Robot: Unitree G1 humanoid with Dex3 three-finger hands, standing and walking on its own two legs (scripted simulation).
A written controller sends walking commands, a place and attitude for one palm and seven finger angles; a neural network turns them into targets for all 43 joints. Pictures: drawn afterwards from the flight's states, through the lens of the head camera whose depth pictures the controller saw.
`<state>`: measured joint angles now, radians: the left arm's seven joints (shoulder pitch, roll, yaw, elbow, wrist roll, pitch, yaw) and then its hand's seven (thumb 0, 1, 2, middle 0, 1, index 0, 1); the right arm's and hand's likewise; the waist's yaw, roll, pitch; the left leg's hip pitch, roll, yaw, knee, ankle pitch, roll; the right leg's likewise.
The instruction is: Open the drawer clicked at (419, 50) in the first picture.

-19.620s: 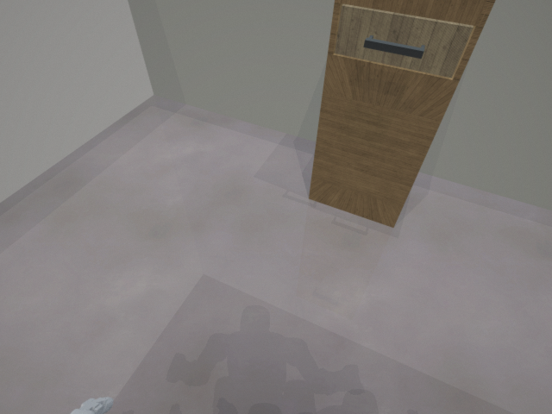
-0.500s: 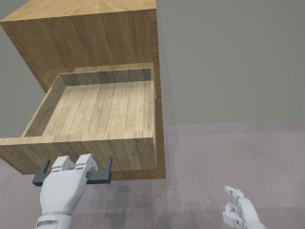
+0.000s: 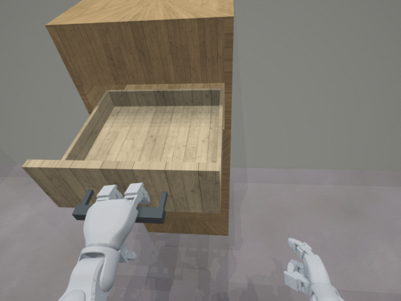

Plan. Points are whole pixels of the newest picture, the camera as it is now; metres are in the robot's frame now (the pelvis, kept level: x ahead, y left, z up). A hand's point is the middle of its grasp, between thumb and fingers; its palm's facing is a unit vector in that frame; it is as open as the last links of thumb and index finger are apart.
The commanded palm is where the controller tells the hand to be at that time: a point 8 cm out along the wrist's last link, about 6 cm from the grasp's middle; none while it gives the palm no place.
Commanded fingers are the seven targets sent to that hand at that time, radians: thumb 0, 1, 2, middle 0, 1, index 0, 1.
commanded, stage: open the thumb to release the handle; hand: left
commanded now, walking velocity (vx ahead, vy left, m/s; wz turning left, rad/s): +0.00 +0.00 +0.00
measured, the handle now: (122, 204) +0.27 +0.21 +0.06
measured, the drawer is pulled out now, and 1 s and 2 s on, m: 0.29 0.29 0.29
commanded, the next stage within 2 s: lift the hand off the handle in 0.02 s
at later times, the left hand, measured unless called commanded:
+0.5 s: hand (123, 229) +0.23 +0.20 +0.04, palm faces +0.07 -0.13 -0.99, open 13.6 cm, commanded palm +0.20 +0.20 +0.11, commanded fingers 0.00 -0.50 0.30 -0.30 -1.20 -0.30 -1.20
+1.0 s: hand (105, 210) +0.23 +0.21 +0.11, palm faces +0.12 -0.13 -0.98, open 13.6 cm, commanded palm +0.20 +0.20 +0.18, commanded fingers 0.00 -0.50 0.30 -0.30 -1.20 -0.30 -1.20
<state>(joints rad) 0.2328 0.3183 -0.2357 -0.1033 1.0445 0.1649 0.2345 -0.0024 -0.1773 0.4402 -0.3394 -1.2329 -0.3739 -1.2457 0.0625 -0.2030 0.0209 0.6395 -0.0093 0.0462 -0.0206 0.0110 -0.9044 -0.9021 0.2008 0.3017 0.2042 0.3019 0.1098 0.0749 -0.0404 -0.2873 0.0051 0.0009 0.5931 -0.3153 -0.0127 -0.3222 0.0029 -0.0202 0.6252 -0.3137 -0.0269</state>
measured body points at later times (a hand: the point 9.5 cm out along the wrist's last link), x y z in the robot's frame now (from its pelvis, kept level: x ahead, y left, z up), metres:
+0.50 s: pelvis +0.01 +0.01 +0.00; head +0.02 -0.03 +0.45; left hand +0.22 +0.20 +0.09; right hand +0.23 -0.20 -0.11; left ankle +0.00 +0.13 -0.73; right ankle +0.01 -0.10 -0.73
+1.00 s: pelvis +0.01 +0.00 +0.01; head -0.01 -0.04 +0.46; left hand +0.22 +0.21 +0.17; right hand +0.26 -0.18 -0.07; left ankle +0.00 +0.13 -0.73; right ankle +0.01 -0.10 -0.73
